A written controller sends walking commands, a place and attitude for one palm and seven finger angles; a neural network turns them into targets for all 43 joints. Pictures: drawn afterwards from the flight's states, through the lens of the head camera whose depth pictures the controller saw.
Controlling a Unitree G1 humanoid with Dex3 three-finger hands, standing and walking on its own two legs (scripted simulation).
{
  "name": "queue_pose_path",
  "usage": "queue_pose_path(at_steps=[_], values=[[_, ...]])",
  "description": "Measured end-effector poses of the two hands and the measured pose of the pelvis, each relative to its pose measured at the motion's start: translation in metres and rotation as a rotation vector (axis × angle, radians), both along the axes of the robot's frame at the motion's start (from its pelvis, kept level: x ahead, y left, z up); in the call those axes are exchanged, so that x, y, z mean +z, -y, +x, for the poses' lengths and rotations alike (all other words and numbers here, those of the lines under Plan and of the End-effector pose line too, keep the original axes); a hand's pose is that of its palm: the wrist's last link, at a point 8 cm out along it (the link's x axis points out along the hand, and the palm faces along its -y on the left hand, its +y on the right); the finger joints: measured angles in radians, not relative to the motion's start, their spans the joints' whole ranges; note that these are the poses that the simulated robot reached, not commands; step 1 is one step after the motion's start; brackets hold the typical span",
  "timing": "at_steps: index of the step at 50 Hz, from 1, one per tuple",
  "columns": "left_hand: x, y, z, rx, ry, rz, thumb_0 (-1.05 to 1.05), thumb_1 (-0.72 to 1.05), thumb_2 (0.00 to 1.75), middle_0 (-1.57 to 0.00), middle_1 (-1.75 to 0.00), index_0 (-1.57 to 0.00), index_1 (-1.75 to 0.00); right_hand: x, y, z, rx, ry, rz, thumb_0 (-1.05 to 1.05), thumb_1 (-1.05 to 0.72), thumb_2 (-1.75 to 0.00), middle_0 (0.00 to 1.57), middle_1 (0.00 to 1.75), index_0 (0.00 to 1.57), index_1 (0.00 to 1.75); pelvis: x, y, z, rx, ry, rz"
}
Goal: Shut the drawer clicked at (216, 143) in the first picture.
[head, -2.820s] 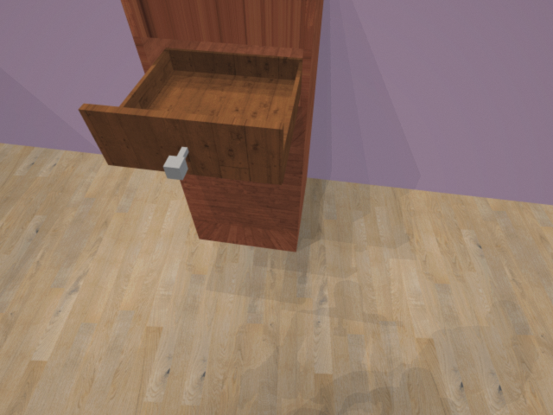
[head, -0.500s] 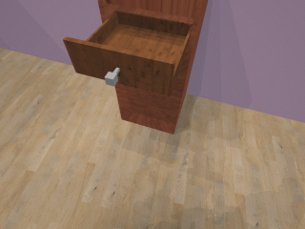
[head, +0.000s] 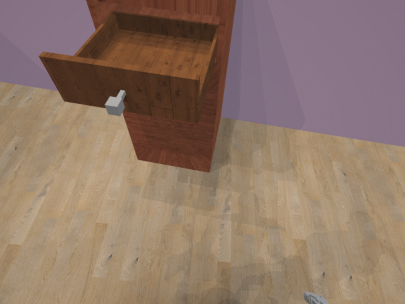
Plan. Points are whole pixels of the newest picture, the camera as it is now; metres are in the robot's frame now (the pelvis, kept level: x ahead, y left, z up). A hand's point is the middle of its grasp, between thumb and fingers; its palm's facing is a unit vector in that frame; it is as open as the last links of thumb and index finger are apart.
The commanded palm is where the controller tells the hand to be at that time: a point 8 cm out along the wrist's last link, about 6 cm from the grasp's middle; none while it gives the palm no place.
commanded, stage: turn to face it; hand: left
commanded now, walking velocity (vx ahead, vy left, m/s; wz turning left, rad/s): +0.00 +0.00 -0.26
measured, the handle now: (117, 101) +0.54 +0.26 +0.04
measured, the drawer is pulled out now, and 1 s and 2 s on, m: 0.30 0.30 0.30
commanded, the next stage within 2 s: take the last steps up to it in 0.06 s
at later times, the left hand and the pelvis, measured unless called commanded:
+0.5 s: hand out of the picture +0.07 +0.17 -0.18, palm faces -0.03 -0.98 -0.18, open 7.4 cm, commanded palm none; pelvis +0.03 -0.01 +0.00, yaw -4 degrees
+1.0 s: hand (138, 296) +0.15 +0.15 -0.17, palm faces +0.06 -0.98 -0.18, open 7.3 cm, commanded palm none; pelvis +0.16 -0.02 +0.00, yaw -2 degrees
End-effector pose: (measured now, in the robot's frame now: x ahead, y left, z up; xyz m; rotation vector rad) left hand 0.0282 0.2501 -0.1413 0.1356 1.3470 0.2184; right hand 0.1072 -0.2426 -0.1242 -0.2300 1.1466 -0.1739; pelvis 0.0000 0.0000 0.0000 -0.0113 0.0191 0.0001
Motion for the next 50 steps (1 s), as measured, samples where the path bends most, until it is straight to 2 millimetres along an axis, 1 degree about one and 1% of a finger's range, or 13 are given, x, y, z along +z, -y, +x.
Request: queue_pose_path(at_steps=[7,10,13,18,21,25,28,31,35,37,40,46,50], values=[[0.007,0.005,0.031,-0.044,0.057,-0.004,0.00,0.91,0.90,-0.20,-0.30,-0.20,-0.30,-0.002,0.002,-0.048,-0.021,-0.116,0.003,0.00,-0.91,-0.90,0.20,0.30,0.21,0.30,0.006,0.008,-0.005,-0.028,0.013,-0.003],[0.011,0.014,0.043,-0.085,0.083,0.006,0.00,0.91,0.90,-0.20,-0.30,-0.20,-0.30,-0.011,0.012,-0.068,-0.065,-0.155,0.024,0.00,-0.91,-0.90,0.20,0.30,0.21,0.30,0.003,0.016,-0.004,-0.050,0.016,-0.010],[0.005,0.022,0.048,-0.126,0.098,0.031,0.00,0.91,0.90,-0.20,-0.30,-0.20,-0.30,-0.026,0.026,-0.083,-0.112,-0.178,0.045,0.00,-0.91,-0.90,0.20,0.30,0.21,0.30,-0.009,0.025,-0.002,-0.071,0.011,0.013],[0.009,0.033,0.041,-0.128,0.056,0.006,0.00,0.91,0.90,-0.20,-0.30,-0.20,-0.30,-0.016,0.033,-0.094,-0.139,-0.209,0.040,0.00,-0.91,-0.90,0.20,0.30,0.20,0.29,0.001,0.023,0.008,-0.065,0.032,0.001],[0.005,0.033,0.037,-0.113,0.032,-0.024,0.00,0.91,0.90,-0.20,-0.30,-0.20,-0.30,-0.008,0.030,-0.094,-0.142,-0.207,0.031,0.00,-0.91,-0.90,0.20,0.30,0.20,0.29,0.004,0.019,0.019,-0.066,0.037,0.006],[-0.005,0.030,0.039,-0.102,-0.018,-0.046,0.00,0.91,0.90,-0.20,-0.30,-0.20,-0.30,-0.007,0.020,-0.098,-0.152,-0.218,0.019,0.00,-0.91,-0.90,0.20,0.30,0.20,0.29,0.000,0.014,0.034,-0.075,0.029,0.001],[0.001,0.033,0.055,-0.118,-0.023,-0.050,0.01,0.91,0.90,-0.20,-0.30,-0.20,-0.30,-0.003,0.009,-0.109,-0.172,-0.263,0.044,0.00,-0.91,-0.90,0.20,0.30,0.20,0.29,0.006,0.017,0.045,-0.077,0.020,0.007],[0.009,0.042,0.081,-0.131,0.015,-0.050,0.01,0.91,0.90,-0.20,-0.30,-0.20,-0.30,-0.002,-0.001,-0.118,-0.182,-0.330,0.082,0.00,-0.91,-0.90,0.20,0.30,0.20,0.29,0.010,0.022,0.058,-0.073,0.014,0.010],[0.010,0.056,0.117,-0.142,0.089,-0.036,0.01,0.91,0.90,-0.20,-0.30,-0.20,-0.30,-0.014,-0.006,-0.121,-0.200,-0.404,0.141,0.00,-0.91,-0.90,0.20,0.30,0.20,0.29,0.004,0.034,0.080,-0.070,0.015,0.032],[0.007,0.061,0.128,-0.128,0.112,-0.023,0.00,0.91,0.90,-0.20,-0.30,-0.20,-0.30,-0.022,-0.004,-0.114,-0.196,-0.430,0.162,0.00,-0.91,-0.90,0.20,0.30,0.20,0.29,-0.002,0.038,0.090,-0.062,0.021,0.037],[0.012,0.061,0.132,-0.086,0.099,-0.006,0.00,0.93,0.90,-0.20,-0.30,-0.20,-0.30,-0.022,0.001,-0.083,-0.176,-0.425,0.163,0.00,-0.91,-0.90,0.20,0.30,0.20,0.29,0.002,0.039,0.106,-0.036,0.026,0.018],[0.014,0.056,0.122,-0.034,-0.007,-0.024,0.00,0.92,0.90,-0.20,-0.30,-0.20,-0.30,-0.012,0.008,0.020,-0.120,-0.266,0.133,0.00,-0.91,-0.90,0.20,0.30,0.20,0.29,0.012,0.032,0.140,-0.024,0.015,0.031],[0.001,0.047,0.114,0.005,-0.094,-0.048,0.00,0.92,0.90,-0.20,-0.30,-0.20,-0.30,-0.013,0.011,0.086,-0.063,-0.165,0.068,0.01,-0.93,-0.90,0.20,0.30,0.20,0.29,0.003,0.016,0.165,-0.029,0.023,0.011]])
